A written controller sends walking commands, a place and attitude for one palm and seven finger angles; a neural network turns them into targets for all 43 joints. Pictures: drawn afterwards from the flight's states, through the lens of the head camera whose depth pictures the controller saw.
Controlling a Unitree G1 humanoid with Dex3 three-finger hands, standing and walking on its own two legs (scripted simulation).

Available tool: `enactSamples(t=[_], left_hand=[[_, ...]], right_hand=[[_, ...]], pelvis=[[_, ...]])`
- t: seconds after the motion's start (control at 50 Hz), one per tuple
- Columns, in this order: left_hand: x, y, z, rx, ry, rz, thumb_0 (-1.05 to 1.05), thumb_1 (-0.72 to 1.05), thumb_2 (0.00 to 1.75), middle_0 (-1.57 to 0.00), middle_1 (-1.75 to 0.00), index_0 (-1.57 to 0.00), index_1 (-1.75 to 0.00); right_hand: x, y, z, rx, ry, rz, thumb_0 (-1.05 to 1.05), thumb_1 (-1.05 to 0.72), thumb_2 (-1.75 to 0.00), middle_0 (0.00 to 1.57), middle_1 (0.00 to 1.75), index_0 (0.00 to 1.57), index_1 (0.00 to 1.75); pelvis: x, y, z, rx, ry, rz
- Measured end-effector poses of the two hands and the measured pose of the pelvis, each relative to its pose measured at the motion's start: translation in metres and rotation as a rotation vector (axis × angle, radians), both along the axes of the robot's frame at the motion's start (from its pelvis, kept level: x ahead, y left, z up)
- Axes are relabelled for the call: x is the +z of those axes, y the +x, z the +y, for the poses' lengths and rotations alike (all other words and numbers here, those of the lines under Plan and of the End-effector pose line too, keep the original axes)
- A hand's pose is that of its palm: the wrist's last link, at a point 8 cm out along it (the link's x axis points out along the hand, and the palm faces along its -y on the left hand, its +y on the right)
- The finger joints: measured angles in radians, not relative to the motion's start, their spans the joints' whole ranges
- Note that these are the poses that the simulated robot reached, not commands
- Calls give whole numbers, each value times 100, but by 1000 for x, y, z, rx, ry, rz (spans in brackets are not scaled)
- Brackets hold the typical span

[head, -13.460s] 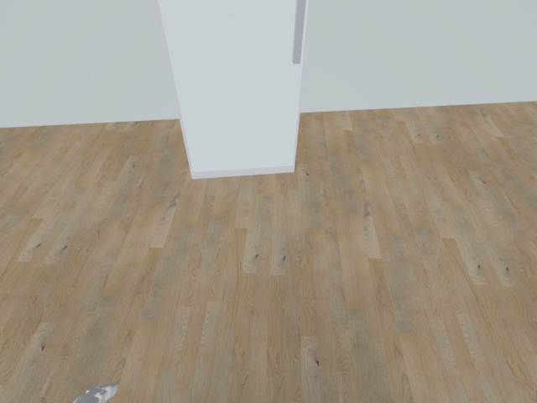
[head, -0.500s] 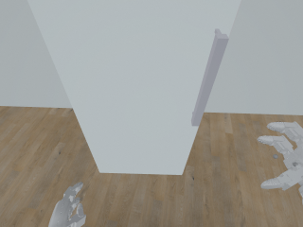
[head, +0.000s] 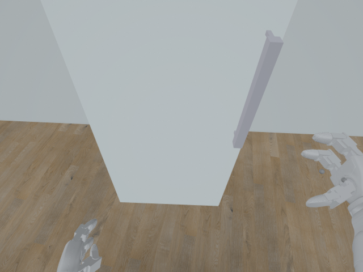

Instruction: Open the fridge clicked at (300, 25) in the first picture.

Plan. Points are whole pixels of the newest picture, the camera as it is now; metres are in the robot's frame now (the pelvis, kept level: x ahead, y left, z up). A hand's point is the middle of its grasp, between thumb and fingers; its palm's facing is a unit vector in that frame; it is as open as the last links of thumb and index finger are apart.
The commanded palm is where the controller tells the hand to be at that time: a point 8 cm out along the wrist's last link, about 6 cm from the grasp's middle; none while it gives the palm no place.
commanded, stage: move the hooked fingers beside the handle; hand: right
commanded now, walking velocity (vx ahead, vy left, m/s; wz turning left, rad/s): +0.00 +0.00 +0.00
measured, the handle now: (250, 98) +0.54 -0.16 +0.10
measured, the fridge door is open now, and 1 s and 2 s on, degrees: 0 0 0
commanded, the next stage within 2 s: none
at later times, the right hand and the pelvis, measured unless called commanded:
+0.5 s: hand (302, 148) +0.37 -0.25 +0.10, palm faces +0.00 +1.00 +0.01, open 13.9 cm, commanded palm +0.34 -0.30 +0.10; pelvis +0.01 -0.01 +0.00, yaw +1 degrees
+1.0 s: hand (294, 131) +0.42 -0.25 +0.10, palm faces +0.00 +1.00 +0.02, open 13.9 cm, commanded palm +0.40 -0.29 +0.10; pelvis +0.00 -0.01 -0.01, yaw +1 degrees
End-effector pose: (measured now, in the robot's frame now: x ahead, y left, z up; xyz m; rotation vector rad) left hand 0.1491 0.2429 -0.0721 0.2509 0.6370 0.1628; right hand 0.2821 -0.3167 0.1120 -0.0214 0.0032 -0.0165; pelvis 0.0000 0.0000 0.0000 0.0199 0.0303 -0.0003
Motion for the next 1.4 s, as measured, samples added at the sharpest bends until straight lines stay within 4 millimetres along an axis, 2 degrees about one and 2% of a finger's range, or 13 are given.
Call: enactSamples(t=[0.1,0.3,0.4,0.52,0.64,0.82,1.02,1.26,1.4], left_hand=[[-2,-10,0,22,-3,21,1,90,90,-20,-30,-21,-30],[-8,-27,-2,45,-3,89,1,90,90,-20,-30,-21,-30],[-11,-30,-4,48,-4,115,1,90,90,-20,-30,-21,-30],[-12,-31,-6,53,-2,138,1,90,90,-20,-30,-21,-30],[-13,-33,-5,57,-2,156,1,90,90,-20,-30,-21,-30],[-18,-44,0,78,5,205,1,90,90,-20,-30,-21,-30],[-28,-70,7,105,25,300,1,90,90,-20,-30,-21,-30],[-40,-110,10,167,15,425,1,90,90,-20,-30,-21,-30],[-44,-128,9,197,-1,486,1,90,90,-20,-30,-21,-30]], right_hand=[[0,18,8,31,11,-4,-1,50,-30,30,120,31,120],[-4,42,8,7,9,0,-1,50,-30,30,120,30,120],[-2,52,13,22,12,-14,-1,50,-30,30,120,30,120],[-9,68,13,15,25,23,-1,50,-30,30,120,31,120],[-2,77,18,20,19,-23,-1,50,-30,30,120,30,120],[-9,93,16,12,24,16,-1,50,-30,30,120,30,120],[-10,120,17,18,35,14,-1,50,-30,30,120,30,120],[-9,159,32,31,35,16,-1,50,-30,30,120,30,120],[-8,173,38,25,20,4,-1,50,-30,30,120,30,120]], pelvis=[[0,1,-3,9,-3,12],[-1,4,-9,17,-2,30],[-1,6,-12,14,0,35],[-2,7,-13,16,0,49],[-3,9,-14,19,1,56],[-5,8,-13,20,4,75],[-11,2,-11,15,10,107],[-17,3,-13,28,11,159],[-19,6,-13,40,9,180]])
